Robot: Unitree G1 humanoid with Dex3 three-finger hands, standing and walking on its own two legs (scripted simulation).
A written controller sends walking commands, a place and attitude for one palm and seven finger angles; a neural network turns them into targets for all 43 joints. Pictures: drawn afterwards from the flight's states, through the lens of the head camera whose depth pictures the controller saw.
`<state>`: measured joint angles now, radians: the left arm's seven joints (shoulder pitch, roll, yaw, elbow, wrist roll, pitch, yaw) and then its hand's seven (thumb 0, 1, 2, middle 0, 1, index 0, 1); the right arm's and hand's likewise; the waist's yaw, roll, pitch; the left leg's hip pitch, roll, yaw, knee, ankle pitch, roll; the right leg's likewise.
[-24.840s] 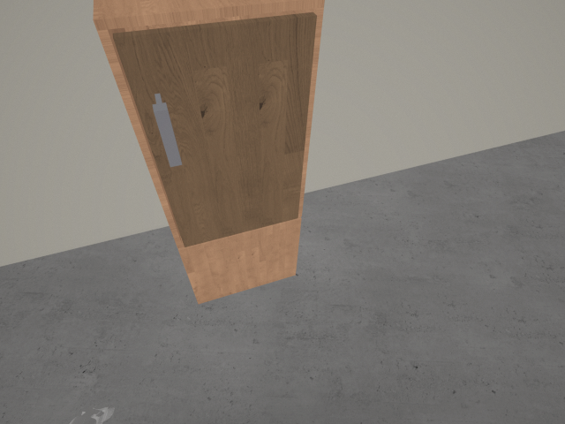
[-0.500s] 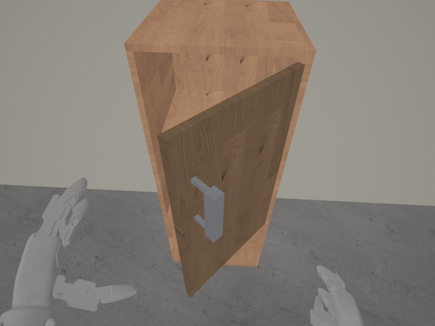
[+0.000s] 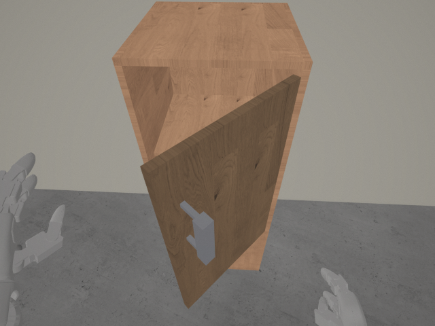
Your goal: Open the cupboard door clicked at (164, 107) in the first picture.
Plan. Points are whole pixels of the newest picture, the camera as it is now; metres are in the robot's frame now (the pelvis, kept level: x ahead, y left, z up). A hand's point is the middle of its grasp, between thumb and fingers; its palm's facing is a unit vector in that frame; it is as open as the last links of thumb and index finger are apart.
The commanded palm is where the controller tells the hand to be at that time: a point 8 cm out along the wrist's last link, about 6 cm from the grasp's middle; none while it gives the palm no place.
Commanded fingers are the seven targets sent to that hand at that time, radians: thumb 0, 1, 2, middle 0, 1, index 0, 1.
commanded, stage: draw the hand back to the body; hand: left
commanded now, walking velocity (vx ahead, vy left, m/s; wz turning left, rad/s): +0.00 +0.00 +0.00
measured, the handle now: (196, 232) +0.26 +0.08 +0.06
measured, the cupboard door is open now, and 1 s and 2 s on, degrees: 48 48 48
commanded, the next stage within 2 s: step back with the hand held close in 0.38 s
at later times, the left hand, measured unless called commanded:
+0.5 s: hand (72, 226) +0.20 +0.23 +0.16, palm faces +0.44 -0.80 -0.42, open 7.5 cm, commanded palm +0.15 +0.27 +0.18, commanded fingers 0.00 0.90 0.90 -0.20 -0.30 -0.20 -0.30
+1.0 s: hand (11, 267) +0.13 +0.28 +0.16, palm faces +0.34 -0.79 -0.51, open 7.4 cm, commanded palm +0.07 +0.32 +0.18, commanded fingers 0.00 0.90 0.90 -0.20 -0.30 -0.20 -0.30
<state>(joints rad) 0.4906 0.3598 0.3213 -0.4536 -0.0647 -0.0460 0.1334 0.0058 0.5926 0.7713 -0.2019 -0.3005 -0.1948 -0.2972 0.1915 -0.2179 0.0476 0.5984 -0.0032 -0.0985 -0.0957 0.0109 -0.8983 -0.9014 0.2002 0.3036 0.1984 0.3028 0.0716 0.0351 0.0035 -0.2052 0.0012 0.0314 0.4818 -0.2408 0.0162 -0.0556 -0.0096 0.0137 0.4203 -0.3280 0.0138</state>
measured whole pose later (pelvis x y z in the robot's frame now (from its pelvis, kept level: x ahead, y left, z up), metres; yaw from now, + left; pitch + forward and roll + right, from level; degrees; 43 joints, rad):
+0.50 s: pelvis +0.01 -0.03 +0.00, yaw +0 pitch -2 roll +0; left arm 0.49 0.35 0.34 -0.42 -0.08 -0.06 0.11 0.01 0.89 0.90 -0.21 -0.30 -0.21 -0.30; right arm 0.18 -0.23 0.01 0.61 0.00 -0.05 -0.09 0.01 -0.90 -0.90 0.20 0.30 0.20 0.30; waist 0.07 0.05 0.00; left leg -0.16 0.03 0.02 0.43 -0.23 -0.02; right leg -0.02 0.02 0.01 0.38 -0.32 -0.02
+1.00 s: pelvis -0.07 +0.02 +0.00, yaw -1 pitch -1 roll -2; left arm 0.57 0.47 0.43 -0.53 -0.06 -0.15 0.13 0.01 0.89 0.90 -0.22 -0.30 -0.21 -0.30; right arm 0.18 -0.22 0.00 0.51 0.02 0.04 -0.08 0.01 -0.90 -0.90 0.20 0.30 0.20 0.30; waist 0.00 0.01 0.05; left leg -0.35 0.02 0.06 0.48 -0.13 0.04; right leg -0.22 0.01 0.03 0.45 -0.22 0.04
